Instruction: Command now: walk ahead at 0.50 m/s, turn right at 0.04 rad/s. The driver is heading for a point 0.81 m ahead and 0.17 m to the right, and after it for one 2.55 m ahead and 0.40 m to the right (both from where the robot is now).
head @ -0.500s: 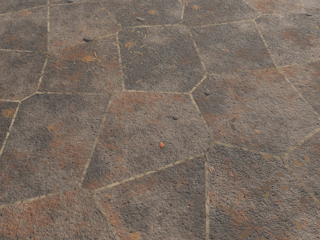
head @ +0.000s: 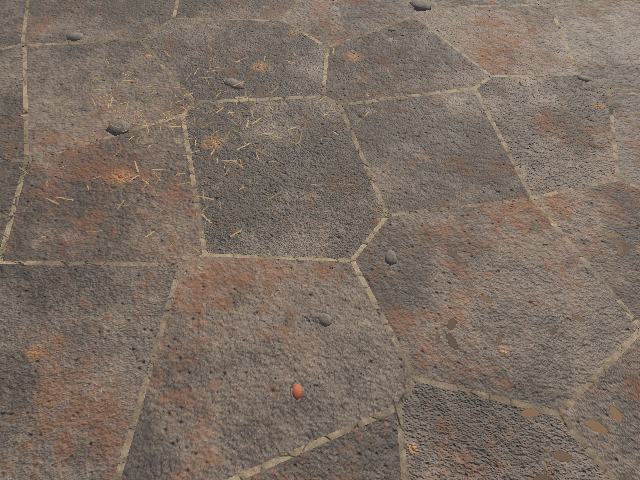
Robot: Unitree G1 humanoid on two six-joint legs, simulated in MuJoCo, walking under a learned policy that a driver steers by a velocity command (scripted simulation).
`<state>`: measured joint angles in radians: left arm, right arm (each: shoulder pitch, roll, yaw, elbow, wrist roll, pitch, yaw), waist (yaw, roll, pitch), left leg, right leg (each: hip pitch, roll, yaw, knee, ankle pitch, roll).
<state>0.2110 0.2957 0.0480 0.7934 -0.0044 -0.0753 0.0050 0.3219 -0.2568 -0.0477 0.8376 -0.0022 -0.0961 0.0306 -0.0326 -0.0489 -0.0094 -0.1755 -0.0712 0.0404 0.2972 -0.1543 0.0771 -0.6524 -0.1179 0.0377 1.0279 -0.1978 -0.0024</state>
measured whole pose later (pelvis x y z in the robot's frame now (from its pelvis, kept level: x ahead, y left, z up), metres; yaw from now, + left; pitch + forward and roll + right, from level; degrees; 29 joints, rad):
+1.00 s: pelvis +0.45 -0.09 +0.00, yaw -18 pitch +2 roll +0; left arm 0.23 0.28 0.05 0.73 0.00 -0.04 0.00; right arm 0.29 -0.25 -0.05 0.79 0.00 -0.07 0.00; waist -0.04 -0.03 -0.02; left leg -0.31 -0.03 -0.01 0.41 -0.15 0.04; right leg -0.51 -0.02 0.02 0.97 -0.37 -0.03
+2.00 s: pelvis +0.68 -0.21 -0.01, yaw +1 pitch +3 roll +0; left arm 0.16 0.27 0.05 0.75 0.00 0.01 0.04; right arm 0.13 -0.27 -0.06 0.65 -0.01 0.02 -0.01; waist -0.01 -0.02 0.03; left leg -0.39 -0.08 -0.06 0.48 -0.13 0.06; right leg -0.49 -0.05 0.05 0.83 -0.37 0.07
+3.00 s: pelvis +0.79 -0.21 -0.01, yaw +2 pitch +0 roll -1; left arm 0.24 0.28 0.06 0.90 -0.01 -0.01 0.04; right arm 0.21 -0.22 -0.05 0.93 0.00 -0.05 -0.01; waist 0.00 -0.04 0.03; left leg -0.21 -0.03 0.02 0.45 -0.24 0.05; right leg -0.34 -0.03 0.03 0.92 -0.49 0.06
